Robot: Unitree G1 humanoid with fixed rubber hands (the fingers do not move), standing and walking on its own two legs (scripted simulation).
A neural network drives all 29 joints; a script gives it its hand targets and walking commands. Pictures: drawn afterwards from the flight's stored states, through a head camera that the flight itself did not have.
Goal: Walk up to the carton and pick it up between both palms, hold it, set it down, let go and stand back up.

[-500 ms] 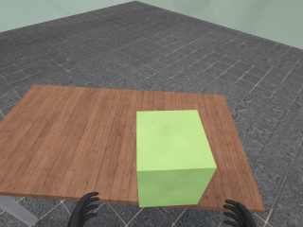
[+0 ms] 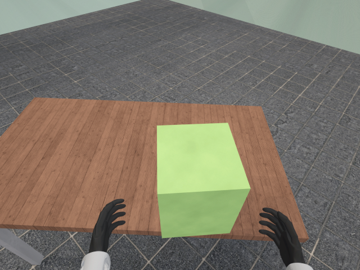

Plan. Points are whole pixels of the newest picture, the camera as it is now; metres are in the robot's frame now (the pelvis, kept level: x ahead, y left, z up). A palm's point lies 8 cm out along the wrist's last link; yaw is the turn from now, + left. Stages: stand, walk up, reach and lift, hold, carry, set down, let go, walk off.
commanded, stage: reach and lift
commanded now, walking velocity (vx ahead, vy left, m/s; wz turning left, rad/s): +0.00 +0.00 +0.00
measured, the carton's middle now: (194, 181) +0.39 -0.02 -0.07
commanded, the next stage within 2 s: none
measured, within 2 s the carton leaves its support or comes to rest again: neither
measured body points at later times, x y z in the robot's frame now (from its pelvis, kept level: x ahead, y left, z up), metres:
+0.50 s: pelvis +0.01 +0.01 +0.01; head +0.02 +0.02 +0.46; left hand +0.30 +0.19 +0.02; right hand +0.30 -0.21 +0.02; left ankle -0.02 +0.14 -0.74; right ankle +0.02 -0.11 -0.74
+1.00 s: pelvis +0.00 +0.00 +0.01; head +0.03 +0.01 +0.46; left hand +0.37 +0.19 +0.07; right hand +0.39 -0.20 +0.08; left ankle -0.02 +0.14 -0.74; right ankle +0.02 -0.11 -0.74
